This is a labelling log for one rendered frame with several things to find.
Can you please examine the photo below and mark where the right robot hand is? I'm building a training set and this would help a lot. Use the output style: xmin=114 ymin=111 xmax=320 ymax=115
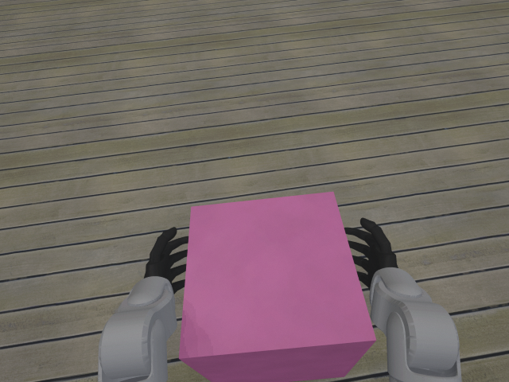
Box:
xmin=344 ymin=218 xmax=398 ymax=290

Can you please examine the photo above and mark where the robot left forearm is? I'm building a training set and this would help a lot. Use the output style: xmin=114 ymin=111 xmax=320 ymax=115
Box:
xmin=98 ymin=276 xmax=177 ymax=382

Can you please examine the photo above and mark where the carton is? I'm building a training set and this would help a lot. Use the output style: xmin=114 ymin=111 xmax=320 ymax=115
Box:
xmin=179 ymin=192 xmax=376 ymax=382

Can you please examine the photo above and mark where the robot right forearm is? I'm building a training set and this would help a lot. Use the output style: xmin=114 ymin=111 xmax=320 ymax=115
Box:
xmin=370 ymin=267 xmax=462 ymax=382

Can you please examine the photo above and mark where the left robot hand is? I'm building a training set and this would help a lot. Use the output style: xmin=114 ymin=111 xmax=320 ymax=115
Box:
xmin=144 ymin=227 xmax=188 ymax=294

